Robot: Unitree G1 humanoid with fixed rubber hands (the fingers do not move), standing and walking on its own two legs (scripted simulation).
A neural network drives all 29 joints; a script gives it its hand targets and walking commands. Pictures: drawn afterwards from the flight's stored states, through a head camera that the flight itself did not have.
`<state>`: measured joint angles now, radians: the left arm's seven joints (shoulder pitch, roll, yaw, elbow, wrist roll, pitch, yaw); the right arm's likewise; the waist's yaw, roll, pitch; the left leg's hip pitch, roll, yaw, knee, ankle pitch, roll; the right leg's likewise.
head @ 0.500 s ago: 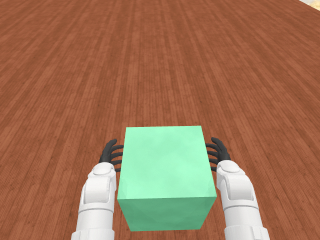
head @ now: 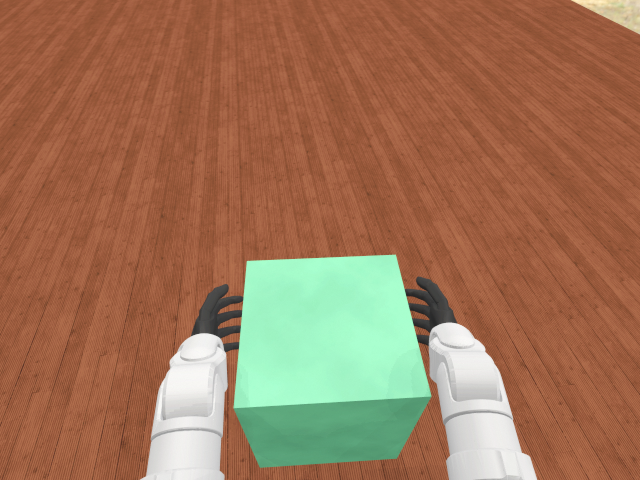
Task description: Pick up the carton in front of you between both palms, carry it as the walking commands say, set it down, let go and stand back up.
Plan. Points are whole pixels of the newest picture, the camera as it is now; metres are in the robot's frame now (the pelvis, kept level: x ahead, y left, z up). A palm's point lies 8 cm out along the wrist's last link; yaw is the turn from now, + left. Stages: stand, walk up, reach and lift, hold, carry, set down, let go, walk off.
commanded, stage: hold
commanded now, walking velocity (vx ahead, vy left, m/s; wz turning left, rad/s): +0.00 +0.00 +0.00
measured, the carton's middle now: (325, 364) +0.29 +0.01 -0.06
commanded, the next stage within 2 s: set down in 0.58 s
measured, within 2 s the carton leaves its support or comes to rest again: neither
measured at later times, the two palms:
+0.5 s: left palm (191, 320) +0.30 +0.18 +0.04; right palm (428, 337) +0.27 -0.12 +0.05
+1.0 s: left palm (205, 318) +0.34 +0.19 -0.02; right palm (406, 323) +0.33 -0.11 -0.02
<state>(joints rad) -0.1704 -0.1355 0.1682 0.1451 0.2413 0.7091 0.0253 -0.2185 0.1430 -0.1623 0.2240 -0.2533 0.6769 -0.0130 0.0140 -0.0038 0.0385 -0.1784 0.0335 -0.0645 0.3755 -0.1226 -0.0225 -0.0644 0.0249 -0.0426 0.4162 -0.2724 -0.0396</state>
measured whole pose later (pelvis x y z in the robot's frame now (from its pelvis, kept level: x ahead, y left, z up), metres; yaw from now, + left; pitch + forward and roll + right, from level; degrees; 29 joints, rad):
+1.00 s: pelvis -0.01 +0.04 -0.02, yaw -6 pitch +5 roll +0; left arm -0.56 -0.17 0.50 0.52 0.46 0.46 -0.05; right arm -0.56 0.24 -0.50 0.56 -0.46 0.42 0.00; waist 0.06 -0.05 0.07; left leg -0.47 -0.02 -0.05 0.57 -0.19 -0.01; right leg -0.39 0.04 0.12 0.62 -0.31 0.02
